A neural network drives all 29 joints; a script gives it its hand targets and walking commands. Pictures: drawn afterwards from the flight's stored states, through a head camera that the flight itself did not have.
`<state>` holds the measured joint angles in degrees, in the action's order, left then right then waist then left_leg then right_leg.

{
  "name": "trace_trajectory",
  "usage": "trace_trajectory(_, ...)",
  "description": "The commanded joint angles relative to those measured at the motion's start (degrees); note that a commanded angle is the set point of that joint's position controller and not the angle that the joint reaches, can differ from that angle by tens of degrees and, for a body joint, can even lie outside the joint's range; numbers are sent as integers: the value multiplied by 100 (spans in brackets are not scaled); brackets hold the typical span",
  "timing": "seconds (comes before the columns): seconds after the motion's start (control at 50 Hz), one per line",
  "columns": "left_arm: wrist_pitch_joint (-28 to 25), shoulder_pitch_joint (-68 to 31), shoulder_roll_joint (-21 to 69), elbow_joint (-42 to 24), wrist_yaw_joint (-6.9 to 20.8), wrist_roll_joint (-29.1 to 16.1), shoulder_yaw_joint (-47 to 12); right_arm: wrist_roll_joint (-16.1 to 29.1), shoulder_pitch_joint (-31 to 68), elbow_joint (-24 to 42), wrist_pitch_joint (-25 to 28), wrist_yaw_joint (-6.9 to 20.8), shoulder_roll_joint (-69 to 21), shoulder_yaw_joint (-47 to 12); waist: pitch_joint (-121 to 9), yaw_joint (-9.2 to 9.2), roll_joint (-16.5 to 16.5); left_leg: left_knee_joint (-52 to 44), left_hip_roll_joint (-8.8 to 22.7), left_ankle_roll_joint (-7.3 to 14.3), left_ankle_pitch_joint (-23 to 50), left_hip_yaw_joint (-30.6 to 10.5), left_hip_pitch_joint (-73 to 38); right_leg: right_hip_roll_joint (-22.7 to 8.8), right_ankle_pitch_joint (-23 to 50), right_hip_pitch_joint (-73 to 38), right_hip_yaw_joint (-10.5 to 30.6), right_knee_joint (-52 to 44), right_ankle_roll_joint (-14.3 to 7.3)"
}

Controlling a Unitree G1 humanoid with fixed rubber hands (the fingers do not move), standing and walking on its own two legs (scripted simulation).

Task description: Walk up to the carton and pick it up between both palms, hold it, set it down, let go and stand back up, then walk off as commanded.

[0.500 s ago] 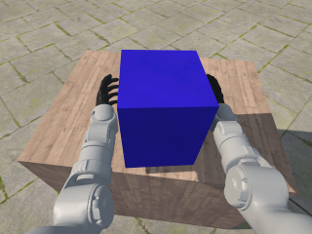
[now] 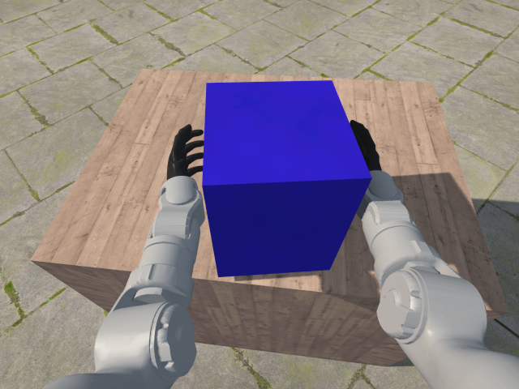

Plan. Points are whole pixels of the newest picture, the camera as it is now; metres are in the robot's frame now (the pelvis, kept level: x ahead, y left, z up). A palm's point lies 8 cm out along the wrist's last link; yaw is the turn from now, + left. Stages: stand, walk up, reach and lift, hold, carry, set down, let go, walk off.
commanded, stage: set down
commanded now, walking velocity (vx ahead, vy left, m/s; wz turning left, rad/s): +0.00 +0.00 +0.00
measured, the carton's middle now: (272, 183) +0.44 +0.02 +0.04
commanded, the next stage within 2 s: none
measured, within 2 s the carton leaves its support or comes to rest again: rests again in 0.18 s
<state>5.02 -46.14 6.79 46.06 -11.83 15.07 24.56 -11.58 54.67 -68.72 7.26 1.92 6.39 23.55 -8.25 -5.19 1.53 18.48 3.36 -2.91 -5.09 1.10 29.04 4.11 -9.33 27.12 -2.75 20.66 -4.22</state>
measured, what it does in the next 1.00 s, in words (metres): stands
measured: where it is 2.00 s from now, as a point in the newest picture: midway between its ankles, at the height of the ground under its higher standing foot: outside the picture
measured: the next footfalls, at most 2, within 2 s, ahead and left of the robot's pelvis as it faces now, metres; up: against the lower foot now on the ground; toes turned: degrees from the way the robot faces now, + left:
none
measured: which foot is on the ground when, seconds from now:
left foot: down 0.00-1.00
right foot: down 0.00-1.00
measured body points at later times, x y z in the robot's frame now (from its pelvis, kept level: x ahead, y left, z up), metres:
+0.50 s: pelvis +0.00 +0.00 +0.00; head +0.07 -0.01 +0.44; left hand +0.42 +0.17 +0.07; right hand +0.47 -0.12 +0.07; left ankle +0.02 +0.15 -0.74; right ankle -0.01 -0.06 -0.74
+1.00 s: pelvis -0.02 +0.01 -0.01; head +0.07 +0.00 +0.43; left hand +0.43 +0.17 +0.09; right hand +0.49 -0.14 +0.09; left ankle +0.02 +0.15 -0.74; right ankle -0.01 -0.06 -0.74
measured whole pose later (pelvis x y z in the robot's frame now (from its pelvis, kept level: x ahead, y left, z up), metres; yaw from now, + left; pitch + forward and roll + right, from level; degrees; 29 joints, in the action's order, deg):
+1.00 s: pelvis -0.02 +0.01 -0.01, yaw -2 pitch +21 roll +0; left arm 8.1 -50.1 3.2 44.5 -17.3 2.1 11.8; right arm 10.1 62.6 -70.2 -0.3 1.6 17.9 6.2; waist -10.8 -8.3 0.7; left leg 23.6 4.1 -2.1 -5.4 2.4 38.6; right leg 4.6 -8.0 36.2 -1.6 23.6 -4.0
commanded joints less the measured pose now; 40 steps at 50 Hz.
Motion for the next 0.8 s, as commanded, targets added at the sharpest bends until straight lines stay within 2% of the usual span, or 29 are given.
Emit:
trace_trajectory(0.0,-431,-4223,2903,-725,475,-44,-1701,-167,4238,1141,607,721,-2917,-923,-4843,-1,-531,279,-182,103,1367,303,-1800,-348,4038,-2411,-122,451,789)
trace_trajectory(0.02,-441,-4182,2943,-810,471,-50,-1785,-147,4121,1015,616,731,-2895,-916,-4794,50,-442,295,-159,67,1464,283,-1949,-321,3984,-2301,-156,443,758)
trace_trajectory(0.06,-419,-4072,2869,-731,482,16,-1646,-199,4122,1039,611,725,-2876,-885,-4649,-13,-573,277,-159,93,1387,330,-1893,-370,3975,-2333,-131,395,778)
trace_trajectory(0.08,-438,-4118,2919,-707,501,-13,-1690,-218,4095,1023,636,721,-2886,-840,-4758,68,-582,276,-159,85,1345,330,-1822,-377,4064,-2339,-120,424,793)
trace_trajectory(0.14,-492,-4108,2782,-685,515,64,-1512,-382,4020,904,615,756,-2836,-722,-4629,33,-623,159,-192,137,1126,354,-1629,-396,3924,-2487,-118,425,828)
trace_trajectory(0.16,-502,-4131,2790,-667,517,89,-1504,-387,3989,930,630,746,-2853,-689,-4603,77,-646,177,-200,147,1075,371,-1621,-405,3910,-2478,-100,434,838)
trace_trajectory(0.18,-524,-4090,2800,-663,521,91,-1515,-361,4010,965,670,747,-2858,-715,-4711,36,-552,212,-197,127,1152,381,-1606,-409,4068,-2522,-117,490,828)
trace_trajectory(0.2,-530,-4070,2757,-611,520,116,-1424,-369,3999,910,667,765,-2807,-710,-4638,30,-639,202,-194,122,1150,392,-1594,-420,4116,-2491,-105,495,827)
trace_trajectory(0.22,-530,-4052,2769,-662,534,126,-1420,-414,4016,976,671,769,-2821,-690,-4658,26,-512,163,-181,143,1139,383,-1620,-429,3990,-2473,-107,474,807)
trace_trajectory(0.26,-552,-4002,2704,-580,533,146,-1452,-479,3920,981,699,767,-2671,-617,-4602,105,-552,192,-183,130,1119,389,-1717,-390,3818,-2309,-158,435,822)
trace_trajectory(0.32,-563,-4023,2596,-615,495,159,-1319,-476,3982,852,681,782,-2582,-569,-4609,-17,-507,206,-162,114,1265,432,-1751,-399,3872,-2313,-132,473,778)
trace_trajectory(0.36,-577,-4006,2444,-653,480,141,-1363,-472,3916,825,703,743,-2292,-412,-4539,99,-464,257,-164,99,1279,446,-1830,-381,3790,-2202,-156,434,777)
trace_trajectory(0.38,-585,-3903,2337,-604,454,144,-1253,-409,3795,763,658,734,-2160,-452,-4568,19,-431,259,-153,117,1309,444,-1854,-382,3714,-2165,-150,420,749)
trace_trajectory(0.4,-575,-3864,2387,-662,461,151,-1272,-472,3841,853,666,744,-2132,-380,-4591,62,-494,242,-149,125,1315,450,-1881,-363,3613,-2083,-158,389,739)
trace_trajectory(0.46,-609,-3929,1973,-545,382,136,-1091,-437,3839,663,586,706,-1722,-298,-4552,-11,-564,233,-174,157,1190,509,-1728,-375,3649,-2151,-100,441,764)
trace_trajectory(0.48,-626,-3856,1558,-538,326,96,-959,-363,3789,723,562,652,-1262,-238,-4651,-71,-564,222,-193,175,1163,572,-1658,-374,3694,-2224,-79,462,780)
trace_trajectory(0.52,-669,-3932,1501,-643,264,21,-1007,-263,3802,695,512,604,-1201,-287,-4688,-68,-578,276,-189,155,1367,538,-1657,-334,3756,-2181,-90,492,776)
trace_trajectory(0.54,-691,-3885,1060,-641,188,-46,-955,-151,3776,758,521,547,-666,-305,-4744,-84,-628,327,-180,135,1455,567,-1718,-330,3871,-2174,-79,521,804)
trace_trajectory(0.58,-711,-3872,1020,-664,123,-93,-847,-74,3882,835,431,449,-699,-332,-4648,-103,-698,347,-191,193,1504,551,-1591,-335,3821,-2113,-58,479,798)
trace_trajectory(0.6,-762,-3819,581,-762,35,-208,-847,102,3842,916,426,399,-183,-382,-4918,-147,-648,408,-178,168,1608,573,-1582,-317,3900,-2166,-40,553,781)
trace_trajectory(0.62,-760,-3862,765,-753,33,-147,-791,139,3893,933,339,412,-471,-488,-4671,-184,-736,334,-183,217,1472,551,-1469,-307,3691,-2120,-9,514,802)
trace_trajectory(0.64,-766,-3830,665,-801,2,-186,-773,183,3936,1000,311,398,-348,-503,-4816,-252,-740,328,-182,215,1388,558,-1381,-310,3577,-2200,20,503,789)
trace_trajectory(0.66,-745,-3644,198,-784,-80,-295,-837,337,3773,1003,305,337,334,-506,-4922,-191,-650,390,-184,170,1436,561,-1410,-302,3729,-2247,16,553,761)
trace_trajectory(0.68,-761,-3553,29,-931,-151,-401,-881,517,3777,1067,275,256,486,-669,-4961,-200,-722,429,-184,163,1501,562,-1381,-284,3692,-2237,35,564,753)
trace_trajectory(0.72,-720,-3388,-427,-1262,-311,-731,-1134,1106,3727,1100,222,165,1217,-947,-5372,-236,-659,620,-148,106,1889,544,-1441,-226,4035,-2174,94,668,724)
trace_trajectory(0.74,-668,-3567,-508,-1241,-368,-855,-1136,1248,3880,1164,147,94,1297,-1092,-5402,-253,-803,630,-141,126,1768,540,-1228,-247,3923,-2133,122,656,717)
trace_trajectory(0.78,-575,-3498,-478,-1441,-477,-1015,-1319,1547,3912,1299,-5,16,1428,-1324,-5463,-254,-859,629,-165,152,1648,479,-1010,-207,3746,-2127,203,643,680)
